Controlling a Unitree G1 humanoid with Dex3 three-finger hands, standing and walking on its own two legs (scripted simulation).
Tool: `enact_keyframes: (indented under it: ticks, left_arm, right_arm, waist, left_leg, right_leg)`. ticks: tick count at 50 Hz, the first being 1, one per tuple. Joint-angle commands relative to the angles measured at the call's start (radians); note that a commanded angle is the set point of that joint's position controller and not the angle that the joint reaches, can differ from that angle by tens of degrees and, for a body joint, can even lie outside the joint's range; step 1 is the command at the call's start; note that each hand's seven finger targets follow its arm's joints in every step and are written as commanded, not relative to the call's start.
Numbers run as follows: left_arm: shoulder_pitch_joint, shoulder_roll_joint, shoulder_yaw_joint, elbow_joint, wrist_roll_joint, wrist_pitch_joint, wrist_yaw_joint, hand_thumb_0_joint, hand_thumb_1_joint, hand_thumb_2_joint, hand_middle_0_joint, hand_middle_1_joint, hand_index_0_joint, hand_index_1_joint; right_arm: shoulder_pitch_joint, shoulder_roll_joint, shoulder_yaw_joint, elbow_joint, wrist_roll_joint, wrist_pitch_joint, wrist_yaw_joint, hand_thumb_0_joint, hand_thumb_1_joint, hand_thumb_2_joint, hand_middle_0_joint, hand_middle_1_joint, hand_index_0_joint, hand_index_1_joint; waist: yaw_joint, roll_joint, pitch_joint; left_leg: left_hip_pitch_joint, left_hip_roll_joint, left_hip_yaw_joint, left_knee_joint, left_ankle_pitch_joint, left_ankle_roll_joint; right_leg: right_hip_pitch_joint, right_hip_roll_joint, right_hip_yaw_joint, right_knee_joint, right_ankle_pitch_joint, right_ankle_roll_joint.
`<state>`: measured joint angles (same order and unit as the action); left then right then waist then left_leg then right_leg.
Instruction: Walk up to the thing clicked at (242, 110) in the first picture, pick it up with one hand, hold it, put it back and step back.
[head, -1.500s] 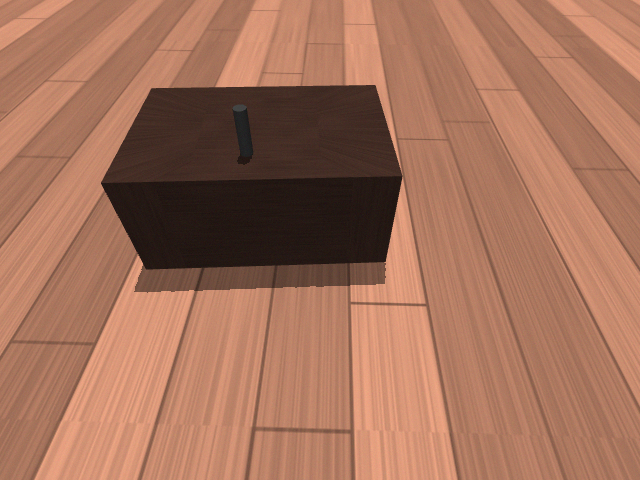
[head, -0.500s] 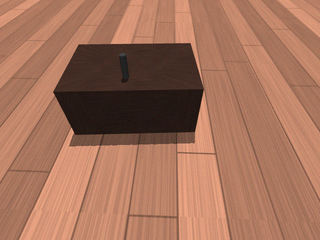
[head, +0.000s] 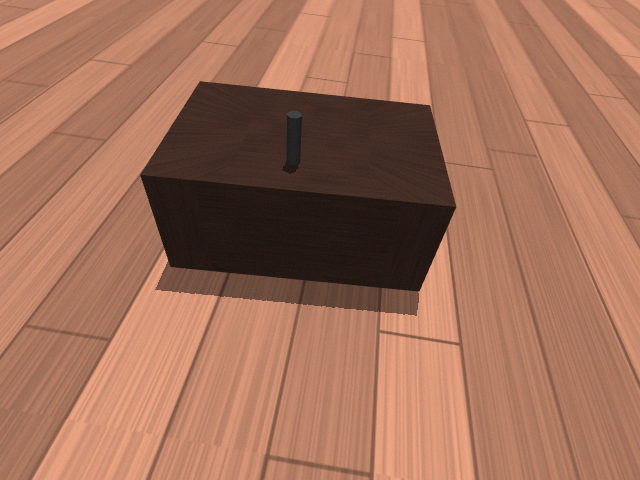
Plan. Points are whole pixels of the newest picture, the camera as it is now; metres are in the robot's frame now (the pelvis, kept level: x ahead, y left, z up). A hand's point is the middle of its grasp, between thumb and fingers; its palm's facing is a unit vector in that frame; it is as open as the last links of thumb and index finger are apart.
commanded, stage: walk up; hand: left
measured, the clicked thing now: (293, 139) +1.15 +0.12 -0.22
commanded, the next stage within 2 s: none
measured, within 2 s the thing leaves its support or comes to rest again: neither
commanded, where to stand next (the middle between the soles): +0.68 -0.08 m, yaw +0 degrees
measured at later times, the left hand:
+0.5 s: hand (173, 360) +0.33 +0.25 -0.12, palm faces -0.13 -0.92 -0.37, open 7.4 cm
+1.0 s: hand (203, 311) +0.45 +0.24 -0.16, palm faces -0.03 -0.95 -0.32, open 7.4 cm
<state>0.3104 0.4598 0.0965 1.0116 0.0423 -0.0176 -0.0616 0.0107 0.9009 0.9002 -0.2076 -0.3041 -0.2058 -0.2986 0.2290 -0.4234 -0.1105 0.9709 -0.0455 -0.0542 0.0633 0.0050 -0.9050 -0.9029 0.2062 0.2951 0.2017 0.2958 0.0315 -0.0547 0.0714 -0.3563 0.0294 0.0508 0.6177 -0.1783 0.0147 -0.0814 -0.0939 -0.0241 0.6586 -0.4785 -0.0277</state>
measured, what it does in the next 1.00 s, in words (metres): walks ahead: right foot, then left foot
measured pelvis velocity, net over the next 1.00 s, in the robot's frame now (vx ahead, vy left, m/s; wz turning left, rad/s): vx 0.41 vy -0.03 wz -0.01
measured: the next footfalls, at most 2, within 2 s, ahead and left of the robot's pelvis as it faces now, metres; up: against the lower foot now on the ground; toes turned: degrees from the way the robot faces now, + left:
right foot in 0.48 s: +0.35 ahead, -0.14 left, +0.00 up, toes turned -5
left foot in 0.94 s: +0.55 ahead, +0.08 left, +0.00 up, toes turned +5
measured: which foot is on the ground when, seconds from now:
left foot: down 0.00-0.52, up 0.54-0.92, down 0.94-1.00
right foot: up 0.00-0.46, down 0.48-0.96, up 0.98-1.00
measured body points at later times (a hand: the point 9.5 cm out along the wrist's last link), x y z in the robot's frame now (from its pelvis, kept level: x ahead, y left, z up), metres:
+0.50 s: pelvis +0.21 -0.02 +0.00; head +0.23 -0.03 +0.45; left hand +0.34 +0.30 -0.10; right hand +0.19 -0.34 -0.12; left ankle +0.09 +0.11 -0.72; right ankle +0.31 -0.14 -0.72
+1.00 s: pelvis +0.41 -0.03 -0.01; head +0.44 -0.01 +0.44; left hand +0.45 +0.29 -0.14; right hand +0.50 -0.35 -0.09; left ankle +0.51 +0.07 -0.72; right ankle +0.32 -0.14 -0.69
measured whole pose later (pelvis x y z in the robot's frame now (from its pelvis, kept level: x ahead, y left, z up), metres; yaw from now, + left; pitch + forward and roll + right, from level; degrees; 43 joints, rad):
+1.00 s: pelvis +0.41 -0.03 -0.01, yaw +0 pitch -3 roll +0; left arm 0.34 0.42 0.06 0.84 0.01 -0.03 -0.05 0.01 0.90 0.90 -0.21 -0.30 -0.21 -0.30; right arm 0.27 -0.39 -0.06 0.82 -0.04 -0.08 0.04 0.00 -0.90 -0.90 0.21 0.30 0.20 0.30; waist 0.03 -0.07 0.10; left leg -0.41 0.03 0.09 0.65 -0.19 0.03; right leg -0.20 0.00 -0.04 0.88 -0.51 -0.05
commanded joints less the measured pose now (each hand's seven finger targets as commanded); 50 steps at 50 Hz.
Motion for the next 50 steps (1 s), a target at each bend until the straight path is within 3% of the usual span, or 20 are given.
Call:
enact_keyframes:
  ticks: [1, 4, 6, 11, 19, 22, 24, 25, 26, 27, 29, 31, 33, 40, 43, 45, 46, 47, 48, 50]
  left_arm:
    - [-0.059, 0.185, 0.010, -0.147, -0.017, -0.021, 0.018, 0.000, 0.900, 0.900, -0.200, -0.300, -0.200, -0.300]
    - [-0.007, 0.204, 0.016, -0.087, -0.033, -0.027, 0.012, 0.000, 0.900, 0.900, -0.200, -0.300, -0.200, -0.300]
    - [0.038, 0.192, 0.020, -0.071, -0.034, -0.022, 0.001, 0.000, 0.900, 0.900, -0.200, -0.300, -0.200, -0.300]
    - [-0.049, 0.166, 0.020, -0.136, -0.017, -0.020, -0.020, 0.000, 0.900, 0.900, -0.200, -0.300, -0.200, -0.300]
    - [-0.249, 0.108, 0.003, -0.223, -0.018, -0.036, -0.032, 0.000, 0.900, 0.900, -0.200, -0.300, -0.200, -0.300]
    - [-0.212, 0.108, 0.009, -0.218, -0.021, -0.044, -0.025, 0.000, 0.900, 0.900, -0.200, -0.300, -0.200, -0.300]
    - [-0.084, 0.140, 0.030, -0.182, -0.016, -0.050, -0.013, 0.000, 0.900, 0.900, -0.200, -0.300, -0.200, -0.300]
    - [0.047, 0.188, 0.053, -0.156, -0.011, -0.058, -0.001, 0.000, 0.900, 0.900, -0.200, -0.300, -0.200, -0.300]
    - [0.120, 0.253, 0.075, -0.155, -0.009, -0.064, 0.011, 0.000, 0.900, 0.900, -0.200, -0.300, -0.200, -0.300]
    - [0.116, 0.289, 0.077, -0.160, -0.028, -0.060, 0.016, 0.000, 0.900, 0.900, -0.200, -0.300, -0.200, -0.300]
    - [0.053, 0.241, 0.063, -0.185, -0.054, -0.052, 0.028, 0.000, 0.900, 0.900, -0.200, -0.300, -0.200, -0.300]
    - [-0.013, 0.191, 0.043, -0.212, -0.053, -0.060, 0.036, 0.000, 0.900, 0.900, -0.200, -0.300, -0.200, -0.300]
    - [-0.030, 0.171, 0.034, -0.221, -0.047, -0.068, 0.035, 0.000, 0.900, 0.900, -0.200, -0.300, -0.200, -0.300]
    - [-0.047, 0.182, 0.038, -0.290, -0.023, -0.076, 0.021, 0.000, 0.900, 0.900, -0.200, -0.300, -0.200, -0.300]
    - [-0.011, 0.186, 0.030, -0.284, -0.026, -0.066, 0.014, 0.000, 0.900, 0.900, -0.200, -0.300, -0.200, -0.300]
    - [-0.032, 0.188, 0.025, -0.289, -0.029, -0.058, 0.013, 0.000, 0.900, 0.900, -0.200, -0.300, -0.200, -0.300]
    - [-0.012, 0.159, 0.010, -0.294, -0.028, -0.055, 0.013, 0.000, 0.900, 0.900, -0.200, -0.300, -0.200, -0.300]
    - [0.016, 0.108, -0.004, -0.300, -0.035, -0.053, 0.016, 0.000, 0.900, 0.900, -0.200, -0.300, -0.200, -0.300]
    - [0.077, 0.048, -0.015, -0.301, -0.042, -0.048, 0.017, 0.000, 0.900, 0.900, -0.200, -0.300, -0.200, -0.300]
    - [0.068, 0.200, 0.014, -0.268, -0.030, -0.029, 0.035, 0.000, 0.900, 0.900, -0.200, -0.300, -0.200, -0.300]
  right_arm:
    - [0.102, -0.379, -0.085, -0.077, 0.029, -0.026, -0.027, 0.000, -0.900, -0.900, 0.200, 0.300, 0.200, 0.300]
    - [0.009, -0.270, -0.041, -0.116, 0.028, -0.040, -0.034, 0.000, -0.900, -0.900, 0.200, 0.300, 0.200, 0.300]
    - [0.035, -0.244, -0.033, -0.113, 0.037, -0.051, -0.032, 0.000, -0.900, -0.900, 0.200, 0.300, 0.200, 0.300]
    - [0.064, -0.250, -0.036, -0.141, 0.038, -0.063, -0.031, 0.000, -0.900, -0.900, 0.200, 0.300, 0.200, 0.300]
    - [0.160, -0.250, -0.033, -0.149, 0.037, -0.052, -0.038, 0.000, -0.900, -0.900, 0.200, 0.300, 0.200, 0.300]
    - [0.142, -0.252, -0.030, -0.172, 0.032, -0.042, -0.046, 0.000, -0.900, -0.900, 0.200, 0.300, 0.200, 0.300]
    - [0.145, -0.227, -0.019, -0.188, 0.037, -0.037, -0.052, 0.000, -0.900, -0.900, 0.200, 0.300, 0.200, 0.300]
    - [0.175, -0.183, 0.001, -0.196, 0.038, -0.037, -0.051, 0.000, -0.900, -0.900, 0.200, 0.300, 0.200, 0.300]
    - [0.251, -0.103, 0.032, -0.211, 0.045, -0.040, -0.049, 0.000, -0.900, -0.900, 0.200, 0.300, 0.200, 0.300]
    - [0.224, -0.186, 0.014, -0.195, 0.049, -0.033, -0.058, 0.000, -0.900, -0.900, 0.200, 0.300, 0.200, 0.300]
    - [0.145, -0.230, 0.005, -0.169, 0.046, -0.035, -0.067, 0.000, -0.900, -0.900, 0.200, 0.300, 0.200, 0.300]
    - [0.176, -0.183, 0.014, -0.152, 0.058, -0.033, -0.055, 0.000, -0.900, -0.900, 0.200, 0.300, 0.200, 0.300]
    - [0.191, -0.164, 0.014, -0.151, 0.049, -0.023, -0.045, 0.000, -0.900, -0.900, 0.200, 0.300, 0.200, 0.300]
    - [0.063, -0.144, 0.003, -0.202, 0.031, -0.022, -0.015, 0.000, -0.900, -0.900, 0.200, 0.300, 0.200, 0.300]
    - [0.025, -0.138, -0.002, -0.212, 0.030, -0.039, -0.015, 0.000, -0.900, -0.900, 0.200, 0.300, 0.200, 0.300]
    - [0.116, -0.154, -0.015, -0.181, 0.027, -0.048, -0.024, 0.000, -0.900, -0.900, 0.200, 0.300, 0.200, 0.300]
    - [0.179, -0.189, -0.031, -0.162, 0.022, -0.054, -0.032, 0.000, -0.900, -0.900, 0.200, 0.300, 0.200, 0.300]
    - [0.273, -0.248, -0.051, -0.148, 0.007, -0.057, -0.043, 0.000, -0.900, -0.900, 0.200, 0.300, 0.200, 0.300]
    - [0.292, -0.324, -0.063, -0.174, -0.004, -0.060, -0.053, 0.000, -0.900, -0.900, 0.200, 0.300, 0.200, 0.300]
    - [0.205, -0.333, -0.067, -0.205, 0.042, -0.054, -0.054, 0.000, -0.900, -0.900, 0.200, 0.300, 0.200, 0.300]
  waist:
    - [-0.103, 0.260, -0.026]
    - [-0.033, 0.146, 0.065]
    - [-0.027, 0.169, 0.055]
    - [-0.042, 0.169, 0.059]
    - [-0.104, 0.143, 0.033]
    - [-0.076, 0.150, -0.021]
    - [-0.003, 0.066, -0.107]
    - [0.053, -0.034, -0.207]
    - [0.052, -0.252, -0.303]
    - [0.076, -0.218, -0.241]
    - [0.061, -0.076, -0.118]
    - [0.004, -0.052, -0.064]
    - [-0.021, -0.070, -0.033]
    - [-0.002, -0.075, 0.012]
    - [0.015, -0.065, -0.020]
    - [-0.051, -0.004, -0.072]
    - [-0.087, 0.080, -0.112]
    - [-0.133, 0.240, -0.163]
    - [-0.111, 0.370, -0.198]
    - [-0.100, 0.193, -0.121]
  left_leg:
    - [0.290, 0.414, -0.806, -0.528, -0.822, 0.230]
    - [0.141, 0.262, -0.447, -0.456, -0.498, 0.139]
    - [0.120, 0.215, -0.322, -0.466, -0.386, 0.114]
    - [0.179, 0.239, -0.234, -0.494, -0.294, 0.180]
    - [0.332, 0.205, -0.121, -0.368, 0.158, 0.136]
    - [0.323, 0.207, -0.096, -0.251, 0.292, 0.145]
    - [0.250, 0.154, -0.034, -0.013, 0.410, 0.110]
    - [0.131, 0.106, -0.007, 0.218, 0.301, 0.083]
    - [-0.094, 0.005, 0.003, 0.434, -0.200, 0.043]
    - [-0.270, -0.065, -0.005, 0.529, -0.364, 0.027]
    - [-0.252, 0.005, -0.125, 0.631, -0.308, 0.024]
    - [-0.194, 0.026, -0.142, 0.571, -0.232, 0.024]
    - [-0.127, 0.018, -0.118, 0.504, -0.175, 0.019]
    - [-0.095, 0.072, -0.030, 0.114, -0.040, -0.025]
    - [0.011, 0.041, 0.008, -0.003, 0.018, -0.005]
    - [0.203, 0.004, 0.038, -0.080, 0.077, 0.014]
    - [0.344, -0.019, 0.035, -0.089, 0.019, 0.035]
    - [0.456, 0.093, -0.131, -0.170, -0.143, 0.088]
    - [0.558, 0.354, -0.597, -0.267, -0.275, 0.181]
    - [0.406, 0.448, -0.728, -0.365, -0.398, 0.289]
  right_leg:
    - [-0.571, 0.072, 0.159, 0.514, -0.080, -0.039]
    - [-0.492, 0.014, 0.182, 0.438, 0.126, -0.021]
    - [-0.445, 0.019, 0.140, 0.380, 0.201, 0.001]
    - [-0.491, -0.012, 0.094, 0.206, 0.284, 0.047]
    - [-0.456, 0.010, -0.004, -0.075, 0.364, 0.003]
    - [-0.317, 0.049, -0.036, -0.118, 0.309, -0.022]
    - [-0.065, 0.088, -0.055, -0.182, 0.301, -0.050]
    - [0.154, 0.037, 0.017, -0.198, 0.269, -0.077]
    - [0.368, -0.205, 0.377, -0.230, 0.201, -0.129]
    - [0.382, -0.318, 0.641, -0.335, 0.198, -0.241]
    - [0.185, -0.295, 0.511, -0.345, 0.391, -0.269]
    - [0.062, -0.193, 0.258, -0.307, 0.614, -0.203]
    - [-0.043, -0.134, 0.157, -0.317, 0.694, -0.178]
    - [-0.134, -0.148, 0.088, -0.373, 0.445, -0.207]
    - [-0.123, -0.142, 0.083, -0.293, 0.512, -0.179]
    - [-0.193, -0.114, 0.056, -0.176, 0.424, -0.149]
    - [-0.265, -0.059, 0.019, -0.027, 0.431, -0.124]
    - [-0.368, 0.022, -0.041, 0.224, 0.359, -0.086]
    - [-0.584, 0.154, -0.029, 0.444, -0.071, -0.033]
    - [-0.588, 0.067, 0.103, 0.564, -0.074, -0.037]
